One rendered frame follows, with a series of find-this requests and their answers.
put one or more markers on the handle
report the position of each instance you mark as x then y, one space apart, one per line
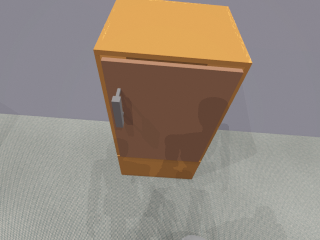
117 109

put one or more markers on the cupboard door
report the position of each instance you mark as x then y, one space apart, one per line
170 110

